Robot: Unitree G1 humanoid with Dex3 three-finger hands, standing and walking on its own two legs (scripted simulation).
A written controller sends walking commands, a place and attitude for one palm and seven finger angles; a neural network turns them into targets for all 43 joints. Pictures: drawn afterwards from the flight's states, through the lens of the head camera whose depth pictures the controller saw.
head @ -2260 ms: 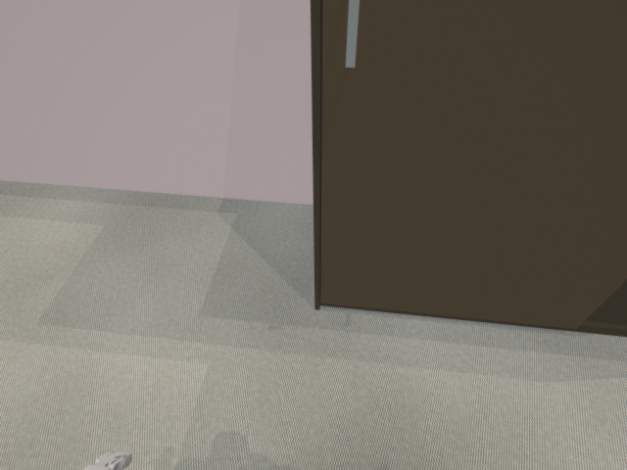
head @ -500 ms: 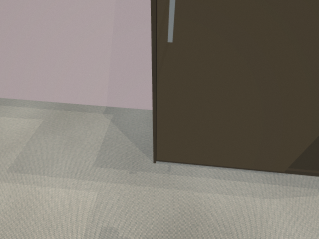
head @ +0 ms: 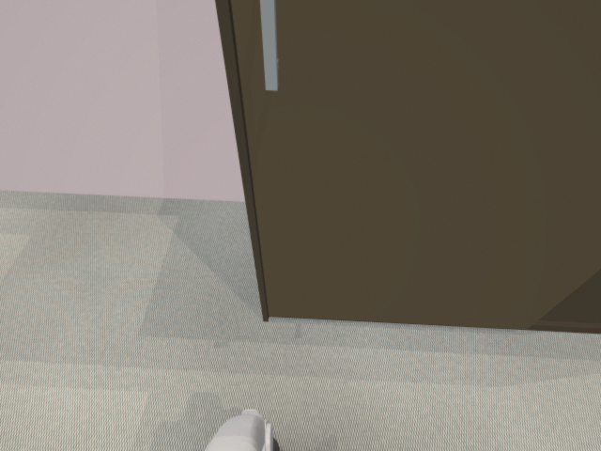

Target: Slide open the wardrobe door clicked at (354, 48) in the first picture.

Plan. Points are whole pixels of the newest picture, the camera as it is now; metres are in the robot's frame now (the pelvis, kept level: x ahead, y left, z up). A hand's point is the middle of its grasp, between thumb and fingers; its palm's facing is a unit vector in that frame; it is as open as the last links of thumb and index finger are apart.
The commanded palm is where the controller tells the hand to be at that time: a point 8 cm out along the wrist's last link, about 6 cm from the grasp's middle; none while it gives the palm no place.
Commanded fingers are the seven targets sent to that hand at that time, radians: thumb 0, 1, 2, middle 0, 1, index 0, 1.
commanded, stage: take the last steps up to it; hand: left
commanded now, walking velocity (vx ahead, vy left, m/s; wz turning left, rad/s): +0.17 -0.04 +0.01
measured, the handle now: (270, 13) +0.59 +0.10 +0.28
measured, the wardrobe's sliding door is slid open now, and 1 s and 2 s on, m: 0.00 0.00 0.00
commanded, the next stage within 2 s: come to a stop and stand still in 0.04 s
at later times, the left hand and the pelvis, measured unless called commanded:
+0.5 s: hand (199, 424) +0.18 +0.18 -0.17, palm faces +0.01 -0.97 -0.22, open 7.3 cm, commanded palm none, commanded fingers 0.00 0.90 0.90 -0.20 -0.30 -0.20 -0.30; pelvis +0.11 -0.01 +0.01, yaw -1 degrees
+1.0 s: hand out of the picture +0.07 +0.18 -0.16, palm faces +0.10 -0.97 -0.22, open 7.4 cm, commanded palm none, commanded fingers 0.00 0.90 0.90 -0.20 -0.30 -0.20 -0.30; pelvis +0.06 -0.01 +0.01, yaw +0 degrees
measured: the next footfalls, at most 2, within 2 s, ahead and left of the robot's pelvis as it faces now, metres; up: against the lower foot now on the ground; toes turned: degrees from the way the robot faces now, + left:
left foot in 0.08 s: +0.18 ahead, +0.08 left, +0.00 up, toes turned +7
right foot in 0.58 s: +0.15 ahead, -0.16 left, +0.00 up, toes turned -5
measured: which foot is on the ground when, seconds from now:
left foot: up 0.00-0.06, down 0.08-0.58, up 0.60-1.00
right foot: down 0.00-0.08, up 0.10-0.56, down 0.58-1.00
